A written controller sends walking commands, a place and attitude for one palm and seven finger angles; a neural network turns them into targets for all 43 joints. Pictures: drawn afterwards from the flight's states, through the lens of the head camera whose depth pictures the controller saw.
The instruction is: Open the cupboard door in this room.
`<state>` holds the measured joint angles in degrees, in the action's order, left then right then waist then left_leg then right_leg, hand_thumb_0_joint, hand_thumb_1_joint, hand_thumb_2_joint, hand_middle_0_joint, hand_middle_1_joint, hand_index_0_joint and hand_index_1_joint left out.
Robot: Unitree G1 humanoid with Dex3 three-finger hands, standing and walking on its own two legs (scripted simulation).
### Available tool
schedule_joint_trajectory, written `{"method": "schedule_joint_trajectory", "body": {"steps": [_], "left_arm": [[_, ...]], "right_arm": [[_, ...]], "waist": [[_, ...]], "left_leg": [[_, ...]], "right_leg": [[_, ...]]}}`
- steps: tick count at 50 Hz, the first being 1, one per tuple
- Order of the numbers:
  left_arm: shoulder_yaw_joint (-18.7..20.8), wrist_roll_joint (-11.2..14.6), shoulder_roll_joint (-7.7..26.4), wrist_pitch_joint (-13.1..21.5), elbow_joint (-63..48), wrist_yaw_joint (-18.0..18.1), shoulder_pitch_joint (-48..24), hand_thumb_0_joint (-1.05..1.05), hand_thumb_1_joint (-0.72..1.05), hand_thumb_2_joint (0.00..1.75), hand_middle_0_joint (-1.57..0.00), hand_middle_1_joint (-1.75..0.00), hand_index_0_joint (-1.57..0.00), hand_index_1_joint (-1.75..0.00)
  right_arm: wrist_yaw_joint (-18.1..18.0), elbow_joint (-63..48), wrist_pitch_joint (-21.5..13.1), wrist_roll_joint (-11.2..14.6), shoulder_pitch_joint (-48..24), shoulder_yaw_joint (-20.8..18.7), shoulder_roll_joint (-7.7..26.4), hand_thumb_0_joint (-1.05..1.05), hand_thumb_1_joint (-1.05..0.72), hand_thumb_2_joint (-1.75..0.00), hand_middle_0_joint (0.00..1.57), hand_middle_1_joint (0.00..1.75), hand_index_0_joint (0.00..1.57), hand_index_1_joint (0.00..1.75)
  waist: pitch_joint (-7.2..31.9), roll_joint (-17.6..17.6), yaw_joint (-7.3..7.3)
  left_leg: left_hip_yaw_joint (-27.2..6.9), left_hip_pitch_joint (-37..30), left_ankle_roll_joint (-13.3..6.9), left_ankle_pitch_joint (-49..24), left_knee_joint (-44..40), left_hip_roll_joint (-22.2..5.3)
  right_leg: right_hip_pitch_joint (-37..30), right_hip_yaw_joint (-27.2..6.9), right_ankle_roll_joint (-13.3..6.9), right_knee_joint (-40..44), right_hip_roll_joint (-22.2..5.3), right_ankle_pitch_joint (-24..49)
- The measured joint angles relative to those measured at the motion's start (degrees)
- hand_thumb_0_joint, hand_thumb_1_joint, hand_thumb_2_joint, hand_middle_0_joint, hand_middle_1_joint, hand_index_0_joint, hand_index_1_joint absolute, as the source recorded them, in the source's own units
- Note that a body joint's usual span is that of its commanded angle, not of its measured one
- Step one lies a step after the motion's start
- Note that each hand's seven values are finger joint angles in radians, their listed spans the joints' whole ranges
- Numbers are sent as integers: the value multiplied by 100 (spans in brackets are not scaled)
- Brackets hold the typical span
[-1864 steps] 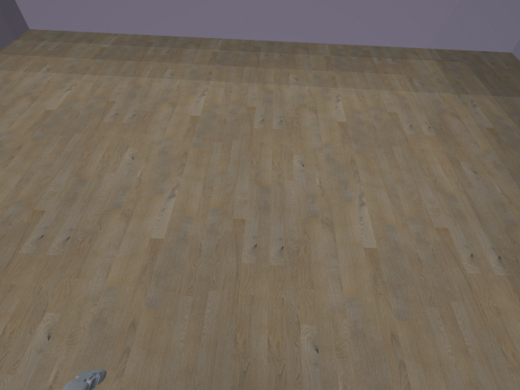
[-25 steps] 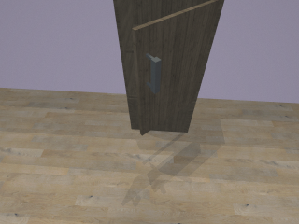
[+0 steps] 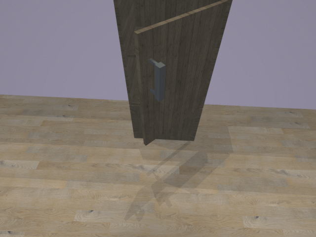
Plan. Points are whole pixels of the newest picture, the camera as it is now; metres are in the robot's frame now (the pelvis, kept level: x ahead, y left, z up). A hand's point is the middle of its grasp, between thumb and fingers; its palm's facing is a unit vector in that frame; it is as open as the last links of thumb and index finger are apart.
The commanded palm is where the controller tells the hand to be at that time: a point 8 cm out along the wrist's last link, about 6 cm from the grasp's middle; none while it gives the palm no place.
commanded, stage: walk to a spot facing it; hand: left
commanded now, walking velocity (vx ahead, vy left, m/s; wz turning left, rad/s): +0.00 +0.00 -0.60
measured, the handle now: (155, 80) +0.60 +0.05 +0.05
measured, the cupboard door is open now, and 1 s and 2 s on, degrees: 43 43 43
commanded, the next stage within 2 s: none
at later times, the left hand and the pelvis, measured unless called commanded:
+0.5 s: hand out of the picture +0.06 +0.17 -0.17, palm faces -0.19 -0.93 -0.30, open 7.4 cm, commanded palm none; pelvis -0.02 -0.03 -0.01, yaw -16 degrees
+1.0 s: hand (111, 222) +0.19 +0.16 -0.17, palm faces -0.48 -0.85 -0.21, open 7.4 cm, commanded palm none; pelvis +0.00 +0.01 +0.00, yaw -33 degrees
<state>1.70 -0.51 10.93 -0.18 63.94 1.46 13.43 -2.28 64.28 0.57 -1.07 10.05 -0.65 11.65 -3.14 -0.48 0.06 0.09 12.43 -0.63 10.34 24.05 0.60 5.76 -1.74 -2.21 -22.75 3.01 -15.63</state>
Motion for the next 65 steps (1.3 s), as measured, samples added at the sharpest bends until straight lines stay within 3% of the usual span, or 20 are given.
{"method": "schedule_joint_trajectory", "body": {"steps": [9, 14, 17, 18, 21, 25, 33, 36, 38, 39, 42, 45, 47, 50, 53, 56, 59, 62, 65], "left_arm": [[201, -44, 61, -266, -339, -129, 41, 1, 91, 90, -20, -30, -20, -30], [293, -66, 73, -356, -564, -211, -100, 1, 91, 90, -20, -30, -20, -30], [310, -72, 83, -283, -738, -250, -59, 1, 91, 90, -20, -30, -20, -30], [315, -94, 159, -224, -820, -245, 22, 1, 91, 90, -20, -30, -20, -30], [317, -110, 124, -177, -809, -152, -23, 1, 91, 90, -20, -30, -20, -30], [308, -96, 67, -173, -839, -76, 41, 1, 91, 90, -20, -30, -20, -30], [292, -112, 33, -173, -900, -81, 93, 1, 91, 90, -20, -30, -21, -30], [322, -109, 85, -205, -939, -90, 59, 1, 91, 90, -20, -30, -21, -30], [340, -80, 129, -246, -972, -96, 61, 1, 91, 90, -20, -30, -21, -30], [347, -50, 159, -275, -979, -110, 25, 1, 91, 90, -20, -30, -21, -30], [392, -76, 319, -338, -1005, -166, -136, 1, 91, 90, -20, -30, -21, -30], [445, -105, 430, -344, -1085, -242, -255, 1, 91, 90, -20, -30, -20, -30], [457, -102, 473, -342, -1164, -288, -314, 1, 91, 90, -20, -30, -20, -30], [447, -89, 497, -359, -1222, -331, -371, 1, 91, 90, -20, -30, -20, -30], [408, -88, 471, -384, -1215, -359, -441, 1, 91, 90, -20, -30, -20, -30], [349, -80, 413, -373, -1206, -376, -525, 1, 91, 90, -20, -30, -20, -30], [279, -85, 397, -269, -1280, -381, -538, 1, 91, 90, -20, -30, -20, -30], [224, -68, 240, -141, -1263, -253, -622, 1, 91, 90, -20, -30, -20, -30], [205, -54, 151, -144, -1277, -139, -572, 1, 91, 90, -20, -30, -20, -30]], "right_arm": [[-32, -429, 90, -23, 21, -156, -77, 0, -90, -90, 21, 30, 21, 29], [-35, -612, 58, -76, 5, -204, 25, 0, -90, -90, 21, 30, 21, 30], [-12, -660, 111, -73, 32, -226, 105, 0, -90, -90, 21, 30, 21, 30], [1, -690, 147, -47, 58, -232, 80, 0, -90, -90, 21, 30, 21, 30], [56, -719, 270, -2, -101, -302, 156, 0, -90, -90, 21, 30, 21, 30], [70, -854, 270, 19, -310, -329, 163, 1, -91, -90, 20, 30, 20, 29], [29, -1163, 194, 80, -626, -296, 64, 1, -91, -90, 20, 30, 20, 29], [15, -1257, 130, 108, -667, -255, -1, 0, -91, -90, 20, 30, 20, 29], [10, -1333, 43, 113, -616, -206, -16, 0, -91, -90, 20, 30, 20, 29], [0, -1352, -21, 86, -574, -192, -21, 0, -91, -90, 20, 30, 20, 29], [-21, -1361, -46, -26, -406, -85, -122, 0, -90, -90, 21, 30, 20, 29], [-25, -1355, -34, -71, -124, -18, -170, 0, -90, -90, 21, 30, 21, 30], [-31, -1314, -29, -74, 30, -5, -171, 0, -90, -90, 21, 30, 21, 30], [-23, -1244, -29, -69, 225, -26, -139, 0, -90, -90, 21, 30, 21, 30], [7, -1175, -21, -78, 388, -77, -67, 0, -90, -90, 21, 30, 21, 30], [42, -1113, 1, -85, 529, -135, 45, 0, -90, -90, 21, 30, 21, 30], [81, -1071, 51, -38, 718, -194, 163, 0, -90, -90, 21, 30, 21, 30], [68, -959, 249, 26, 541, -260, 342, 1, -90, -90, 21, 30, 21, 30], [64, -952, 321, 39, 340, -278, 345, 1, -91, -90, 20, 30, 20, 29]], "waist": [[-179, 108, 38], [-368, -32, 102], [-330, -205, 135], [-243, -101, 150], [-346, -207, 138], [-379, -98, 135], [-272, 134, 201], [-224, 230, 219], [-143, 227, 188], [-128, 219, 160], [-204, 341, 205], [-197, 294, 174], [-209, 253, 164], [-223, 194, 120], [-246, 118, 21], [-278, 17, -96], [-221, -6, -160], [-371, -221, -173], [-447, -198, -172]], "left_leg": [[485, 334, -30, 342, 580, -166], [840, 344, -3, 347, 606, -356], [952, 449, 129, 473, 864, -581], [1000, 602, 172, 727, 1147, -567], [406, 1150, 231, 1667, 2698, -467], [145, 1533, 322, 1548, 3710, -284], [-84, 1234, 367, 1546, 2786, -132], [-122, 922, 330, 1386, 1958, -68], [-145, 535, 267, 879, 982, -111], [-125, 502, 164, 476, 818, -148], [120, 398, -22, 704, 934, -231], [245, 210, -17, 674, 637, -403], [365, 105, 1, 581, 448, -494], [606, -4, 25, 547, 314, -602], [857, -57, 69, 619, 360, -695], [1099, -51, 150, 785, 587, -802], [1314, 126, 285, 1094, 1172, -893], [660, 795, 354, 2004, 2880, -782], [320, 1301, 432, 1778, 3823, -614]], "right_leg": [[661, -409, 20, -925, 123, -281], [1387, 66, 126, -2511, -118, -1241], [1184, 256, 173, -1816, -273, -715], [1064, 115, 101, -1344, -343, -459], [1132, 56, -26, -1449, -144, -489], [1012, -181, -57, -1028, -31, -199], [946, -715, 17, -612, 151, 94], [1017, -887, 106, -684, 208, 74], [1146, -969, 195, -890, 311, -24], [1275, -924, 213, -1176, 336, -307], [1834, -455, 374, -2836, 183, -1289], [2260, -70, 512, -4053, -17, -1150], [2378, 64, 580, -4284, -186, -938], [2358, 193, 629, -4013, -393, -746], [2109, 341, 594, -3222, -508, -745], [1730, 500, 477, -2335, -491, -785], [1149, 574, 217, -1131, -455, -60], [1265, 429, 13, -1342, -268, -305], [1158, 239, 6, -1088, -177, -92]]}}
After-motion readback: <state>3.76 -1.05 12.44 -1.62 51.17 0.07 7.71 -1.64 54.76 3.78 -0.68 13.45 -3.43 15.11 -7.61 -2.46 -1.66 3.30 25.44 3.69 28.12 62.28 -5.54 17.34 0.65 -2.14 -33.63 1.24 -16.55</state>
